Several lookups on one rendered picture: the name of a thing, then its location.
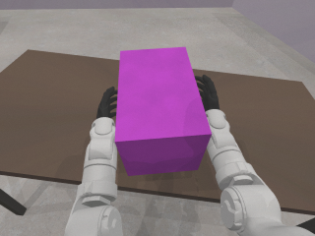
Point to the robot left upper arm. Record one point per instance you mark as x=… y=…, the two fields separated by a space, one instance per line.
x=95 y=221

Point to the right robot forearm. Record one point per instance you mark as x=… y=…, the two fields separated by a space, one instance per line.
x=226 y=156

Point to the left robot forearm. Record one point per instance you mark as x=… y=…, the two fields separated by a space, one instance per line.
x=98 y=186

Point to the carton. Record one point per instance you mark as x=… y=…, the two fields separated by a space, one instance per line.
x=161 y=123

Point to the right robot hand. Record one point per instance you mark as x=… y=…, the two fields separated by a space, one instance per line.
x=208 y=92

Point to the robot right upper arm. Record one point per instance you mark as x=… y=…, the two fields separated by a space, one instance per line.
x=253 y=210

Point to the table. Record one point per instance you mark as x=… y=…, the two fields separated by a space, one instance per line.
x=49 y=101

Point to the left robot hand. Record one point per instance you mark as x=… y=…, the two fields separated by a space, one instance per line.
x=104 y=107

